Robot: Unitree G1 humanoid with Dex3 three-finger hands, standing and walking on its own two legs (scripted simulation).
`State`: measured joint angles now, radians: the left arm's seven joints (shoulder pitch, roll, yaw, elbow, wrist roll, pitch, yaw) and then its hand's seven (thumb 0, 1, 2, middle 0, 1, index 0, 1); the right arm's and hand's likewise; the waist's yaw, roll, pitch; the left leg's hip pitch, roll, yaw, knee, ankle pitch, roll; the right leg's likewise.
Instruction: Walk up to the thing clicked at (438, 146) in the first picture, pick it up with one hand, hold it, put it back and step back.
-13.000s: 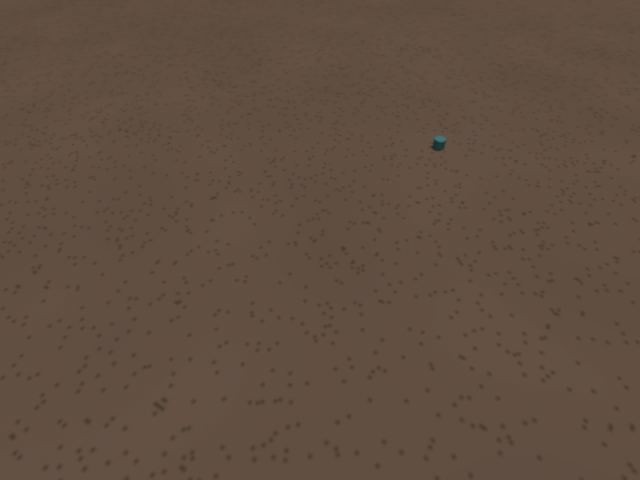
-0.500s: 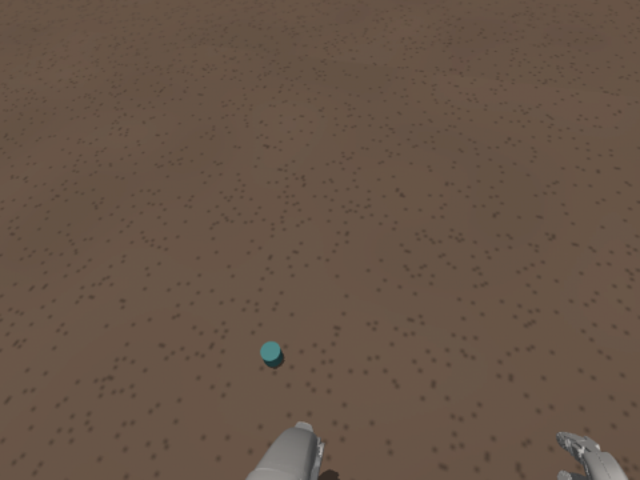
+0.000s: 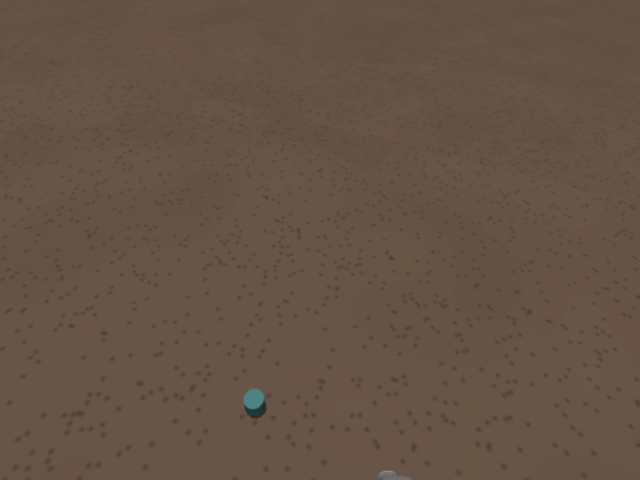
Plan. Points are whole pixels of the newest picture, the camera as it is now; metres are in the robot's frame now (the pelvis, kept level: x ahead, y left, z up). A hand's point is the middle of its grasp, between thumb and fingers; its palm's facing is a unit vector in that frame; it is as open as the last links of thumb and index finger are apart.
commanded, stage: walk up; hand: left
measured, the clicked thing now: (254, 402) +0.54 +0.19 -0.74
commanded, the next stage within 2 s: stand in 0.82 s
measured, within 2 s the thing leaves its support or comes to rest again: neither
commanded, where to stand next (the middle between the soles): +0.14 -0.03 m, yaw -3 degrees
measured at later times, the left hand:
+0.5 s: hand out of the picture +0.07 +0.30 -0.16, palm faces +0.04 -0.89 -0.45, open 7.4 cm
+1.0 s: hand out of the picture +0.15 +0.20 -0.15, palm faces -0.11 -0.92 -0.37, open 7.4 cm
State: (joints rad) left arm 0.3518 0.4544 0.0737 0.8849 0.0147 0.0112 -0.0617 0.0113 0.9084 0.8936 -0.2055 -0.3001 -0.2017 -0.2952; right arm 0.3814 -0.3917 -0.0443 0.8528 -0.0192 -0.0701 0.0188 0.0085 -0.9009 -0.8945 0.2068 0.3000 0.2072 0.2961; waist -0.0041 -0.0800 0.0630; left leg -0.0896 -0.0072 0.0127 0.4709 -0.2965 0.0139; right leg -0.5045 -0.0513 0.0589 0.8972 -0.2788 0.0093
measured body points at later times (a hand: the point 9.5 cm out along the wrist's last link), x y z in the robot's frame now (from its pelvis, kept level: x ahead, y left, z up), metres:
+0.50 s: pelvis -0.03 +0.01 -0.03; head -0.02 +0.01 +0.42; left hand +0.07 +0.34 -0.13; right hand +0.01 -0.31 -0.15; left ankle -0.06 +0.12 -0.74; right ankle +0.09 -0.14 -0.71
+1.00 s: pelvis +0.03 -0.04 -0.01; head +0.07 -0.05 +0.44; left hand +0.16 +0.25 -0.12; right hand +0.08 -0.36 -0.13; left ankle +0.03 +0.11 -0.71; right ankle +0.10 -0.15 -0.74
